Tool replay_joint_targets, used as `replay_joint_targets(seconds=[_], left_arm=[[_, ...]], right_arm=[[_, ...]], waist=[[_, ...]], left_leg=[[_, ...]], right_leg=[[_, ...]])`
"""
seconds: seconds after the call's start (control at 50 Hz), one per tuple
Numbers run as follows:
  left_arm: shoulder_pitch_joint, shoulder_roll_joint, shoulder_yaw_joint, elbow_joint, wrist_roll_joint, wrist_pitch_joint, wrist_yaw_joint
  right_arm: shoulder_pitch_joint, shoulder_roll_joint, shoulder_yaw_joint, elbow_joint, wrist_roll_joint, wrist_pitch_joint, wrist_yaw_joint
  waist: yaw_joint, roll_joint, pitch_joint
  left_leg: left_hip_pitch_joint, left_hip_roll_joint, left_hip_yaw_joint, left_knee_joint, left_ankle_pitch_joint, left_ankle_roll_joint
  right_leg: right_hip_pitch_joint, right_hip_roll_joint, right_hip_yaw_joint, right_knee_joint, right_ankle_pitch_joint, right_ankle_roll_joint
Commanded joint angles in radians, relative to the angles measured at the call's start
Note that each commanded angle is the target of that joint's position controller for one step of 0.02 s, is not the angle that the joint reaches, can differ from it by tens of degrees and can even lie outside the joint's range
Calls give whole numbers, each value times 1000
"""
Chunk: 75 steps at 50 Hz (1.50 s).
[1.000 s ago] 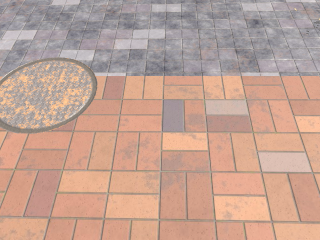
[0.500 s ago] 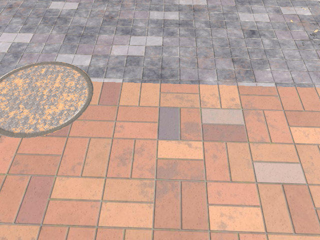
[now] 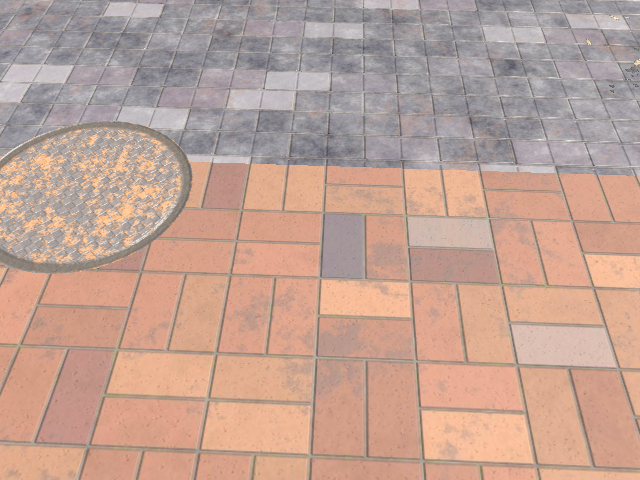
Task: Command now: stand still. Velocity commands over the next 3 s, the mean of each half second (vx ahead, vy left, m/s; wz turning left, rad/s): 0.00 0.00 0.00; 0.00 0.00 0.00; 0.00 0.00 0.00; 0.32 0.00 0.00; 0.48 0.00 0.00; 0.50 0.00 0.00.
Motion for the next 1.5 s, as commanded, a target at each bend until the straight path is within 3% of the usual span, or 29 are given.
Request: replay_joint_targets(seconds=[0.02,1.46,1.48,1.5], left_arm=[[-10,99,13,-32,0,-8,3],[49,83,8,-11,-6,-5,13],[65,74,6,-2,-6,-4,12],[66,75,8,-1,-10,-3,12]], right_arm=[[92,-86,-13,-9,0,-4,-2],[191,-54,-16,-30,3,-11,0],[212,-52,-17,-21,5,-9,-1],[216,-72,-24,-20,10,-7,-3]], waist=[[-1,13,4],[1,19,20],[-1,28,1],[-4,52,23]], left_leg=[[-208,47,-43,-136,90,21],[-193,43,-45,-148,164,25],[-185,42,-47,-165,58,34],[-198,53,-74,-190,-101,60]], right_leg=[[178,-49,61,-47,114,-51],[182,-47,54,-31,167,-40],[187,-30,35,-21,59,-38],[154,2,0,17,-106,-34]])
